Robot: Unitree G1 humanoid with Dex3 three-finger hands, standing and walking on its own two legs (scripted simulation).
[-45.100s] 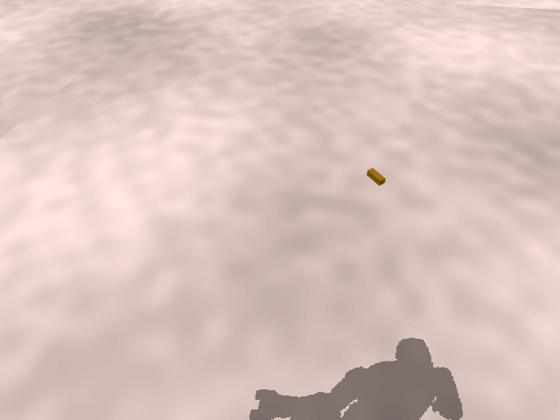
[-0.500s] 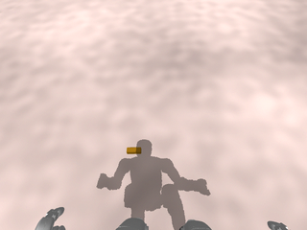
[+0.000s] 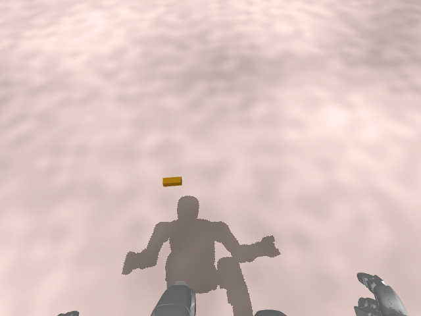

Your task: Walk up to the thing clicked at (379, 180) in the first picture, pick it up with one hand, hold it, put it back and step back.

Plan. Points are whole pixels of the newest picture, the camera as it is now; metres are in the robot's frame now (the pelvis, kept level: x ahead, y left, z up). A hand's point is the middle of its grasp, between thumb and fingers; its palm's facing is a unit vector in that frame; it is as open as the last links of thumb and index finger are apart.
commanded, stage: step back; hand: left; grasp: from above
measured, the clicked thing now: (172, 181) +0.79 +0.25 -0.73
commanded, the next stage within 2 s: stand in 1.78 s
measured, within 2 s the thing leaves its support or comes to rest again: neither
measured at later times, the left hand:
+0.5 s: hand out of the picture -0.05 +0.26 -0.13, palm faces +0.04 -0.92 -0.38, open 7.3 cm
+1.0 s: hand out of the picture -0.25 +0.25 -0.13, palm faces +0.10 -0.90 -0.42, open 7.4 cm
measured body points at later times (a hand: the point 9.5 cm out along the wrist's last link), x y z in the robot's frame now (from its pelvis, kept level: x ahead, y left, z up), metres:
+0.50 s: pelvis -0.17 -0.01 +0.01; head -0.11 +0.01 +0.46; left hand -0.06 +0.31 -0.11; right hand -0.05 -0.32 -0.09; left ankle -0.10 +0.11 -0.71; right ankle -0.20 -0.16 -0.63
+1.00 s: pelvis -0.29 -0.04 +0.01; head -0.28 -0.05 +0.46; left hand -0.26 +0.29 -0.10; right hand -0.21 -0.35 -0.12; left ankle -0.28 +0.08 -0.71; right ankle -0.26 -0.16 -0.71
